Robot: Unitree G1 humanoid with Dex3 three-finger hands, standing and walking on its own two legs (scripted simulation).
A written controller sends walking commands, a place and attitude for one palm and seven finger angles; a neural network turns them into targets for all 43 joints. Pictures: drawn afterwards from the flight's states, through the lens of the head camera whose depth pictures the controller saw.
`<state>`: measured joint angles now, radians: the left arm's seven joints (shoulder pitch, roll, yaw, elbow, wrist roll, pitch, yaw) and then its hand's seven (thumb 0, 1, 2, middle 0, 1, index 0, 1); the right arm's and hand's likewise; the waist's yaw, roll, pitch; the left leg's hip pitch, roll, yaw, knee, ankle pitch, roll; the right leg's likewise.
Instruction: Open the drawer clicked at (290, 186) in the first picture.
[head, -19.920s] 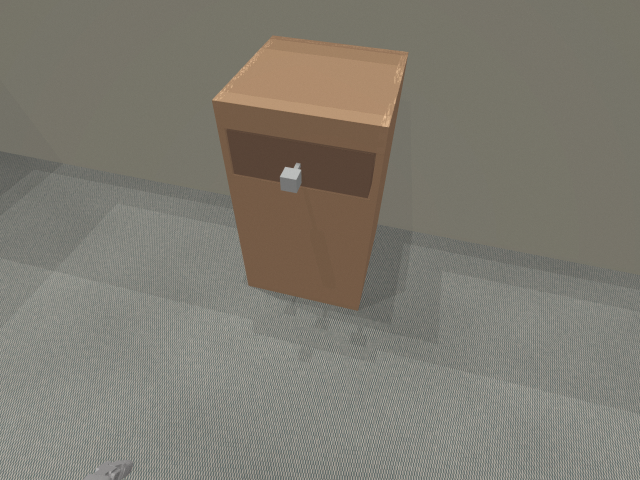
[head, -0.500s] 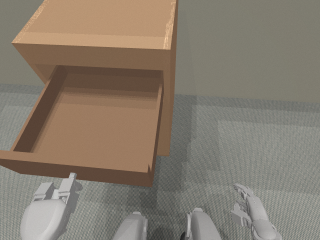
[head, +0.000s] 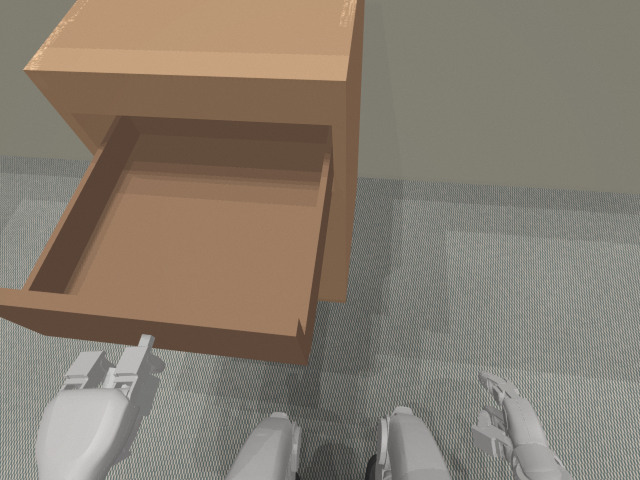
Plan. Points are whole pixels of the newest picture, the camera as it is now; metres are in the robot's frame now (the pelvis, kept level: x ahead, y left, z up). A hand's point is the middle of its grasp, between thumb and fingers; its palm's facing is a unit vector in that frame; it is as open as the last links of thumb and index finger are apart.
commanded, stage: open the thumb to release the handle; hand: left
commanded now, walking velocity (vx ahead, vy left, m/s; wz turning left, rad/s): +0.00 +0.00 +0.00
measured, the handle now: (136, 372) +0.23 +0.25 -0.01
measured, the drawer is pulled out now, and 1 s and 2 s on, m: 0.30 0.30 0.30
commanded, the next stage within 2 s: lift the hand off the handle in 0.28 s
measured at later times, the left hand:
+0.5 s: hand (120, 426) +0.18 +0.25 -0.02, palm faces -0.07 -0.06 -1.00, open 13.6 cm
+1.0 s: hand (102, 409) +0.19 +0.26 +0.01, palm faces -0.01 -0.04 -1.00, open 13.6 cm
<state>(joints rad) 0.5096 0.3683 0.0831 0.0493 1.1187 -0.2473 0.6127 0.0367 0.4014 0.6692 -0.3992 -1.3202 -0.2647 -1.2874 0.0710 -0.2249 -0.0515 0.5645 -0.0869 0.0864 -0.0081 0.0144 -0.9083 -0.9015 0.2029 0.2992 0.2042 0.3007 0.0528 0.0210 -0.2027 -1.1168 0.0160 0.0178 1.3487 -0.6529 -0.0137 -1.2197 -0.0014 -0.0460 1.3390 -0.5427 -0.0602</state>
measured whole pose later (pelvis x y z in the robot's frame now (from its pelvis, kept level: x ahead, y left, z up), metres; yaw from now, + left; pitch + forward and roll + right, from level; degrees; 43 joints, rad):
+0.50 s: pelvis -0.01 -0.01 +0.01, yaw +0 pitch +22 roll +1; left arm 0.45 0.37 0.07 0.12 1.09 -0.20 0.61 0.00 -0.46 0.31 -0.32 -1.20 -0.34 -1.20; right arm 0.09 -0.23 -0.05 0.58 -0.06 0.07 -0.04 0.01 -0.91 -0.90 0.20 0.30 0.20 0.30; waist 0.03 0.03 -0.20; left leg -1.08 0.02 0.00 1.31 -0.61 -0.02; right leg -1.17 0.01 -0.06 1.29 -0.50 -0.07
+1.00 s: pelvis -0.01 +0.00 +0.03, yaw +0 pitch +20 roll +1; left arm 0.42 0.38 0.06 0.11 1.06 -0.13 0.60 0.00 -0.49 0.30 -0.32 -1.20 -0.36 -1.21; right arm 0.12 -0.23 -0.03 0.57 -0.05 0.06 -0.04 0.01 -0.91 -0.90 0.20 0.30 0.21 0.30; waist 0.03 0.04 -0.19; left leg -0.99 0.02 0.01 1.23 -0.58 -0.02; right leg -1.08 0.01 -0.06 1.20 -0.47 -0.06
